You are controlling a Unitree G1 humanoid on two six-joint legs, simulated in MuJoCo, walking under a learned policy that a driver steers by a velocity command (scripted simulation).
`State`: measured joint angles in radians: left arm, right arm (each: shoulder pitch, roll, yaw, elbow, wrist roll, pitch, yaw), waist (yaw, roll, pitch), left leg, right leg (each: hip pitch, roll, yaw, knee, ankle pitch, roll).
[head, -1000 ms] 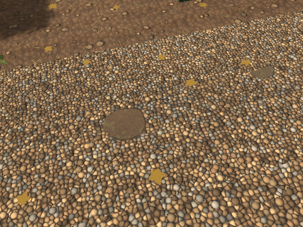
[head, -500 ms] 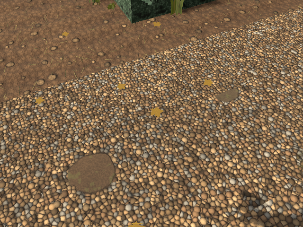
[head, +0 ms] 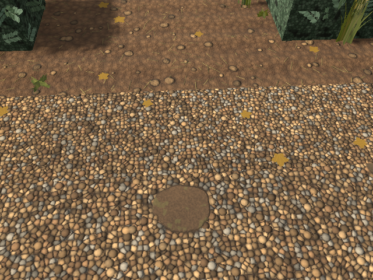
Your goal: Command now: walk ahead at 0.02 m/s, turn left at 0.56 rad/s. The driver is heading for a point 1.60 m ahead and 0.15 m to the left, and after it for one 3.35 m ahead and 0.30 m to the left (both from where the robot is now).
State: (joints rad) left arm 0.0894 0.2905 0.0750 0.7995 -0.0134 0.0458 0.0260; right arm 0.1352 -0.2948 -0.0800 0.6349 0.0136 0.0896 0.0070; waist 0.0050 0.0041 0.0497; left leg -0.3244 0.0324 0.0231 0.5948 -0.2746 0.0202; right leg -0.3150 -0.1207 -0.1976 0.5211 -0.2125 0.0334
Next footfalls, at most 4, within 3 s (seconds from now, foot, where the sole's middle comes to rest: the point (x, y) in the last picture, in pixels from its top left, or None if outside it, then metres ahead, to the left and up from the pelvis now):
0.54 right None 0.08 -0.11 -0.77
1.02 left None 0.13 0.22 -0.77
1.50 right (159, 261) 0.57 0.12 -0.95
1.88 left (106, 210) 0.79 0.37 -0.95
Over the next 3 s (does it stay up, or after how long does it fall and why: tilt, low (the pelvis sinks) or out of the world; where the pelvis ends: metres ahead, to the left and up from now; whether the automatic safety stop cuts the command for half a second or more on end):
stays up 1.24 0.13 -0.36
